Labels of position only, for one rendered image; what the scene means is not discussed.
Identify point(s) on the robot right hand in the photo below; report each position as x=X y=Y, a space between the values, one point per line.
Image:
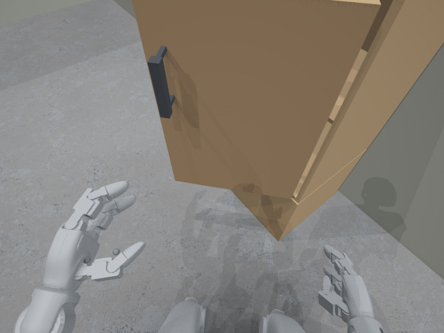
x=351 y=298

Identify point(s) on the robot left hand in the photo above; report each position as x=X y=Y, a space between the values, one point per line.
x=75 y=240

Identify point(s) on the left robot forearm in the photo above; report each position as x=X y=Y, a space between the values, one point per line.
x=51 y=311

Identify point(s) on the robot left thigh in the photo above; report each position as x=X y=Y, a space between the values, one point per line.
x=185 y=317

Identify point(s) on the robot right thigh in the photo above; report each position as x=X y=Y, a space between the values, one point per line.
x=278 y=323

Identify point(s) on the robot thigh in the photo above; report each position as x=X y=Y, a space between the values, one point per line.
x=278 y=323
x=185 y=317

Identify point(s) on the cupboard door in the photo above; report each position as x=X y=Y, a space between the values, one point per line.
x=254 y=81

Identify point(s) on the right robot forearm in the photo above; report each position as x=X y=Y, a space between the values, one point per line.
x=363 y=324

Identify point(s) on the handle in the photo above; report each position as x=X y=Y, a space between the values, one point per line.
x=159 y=80

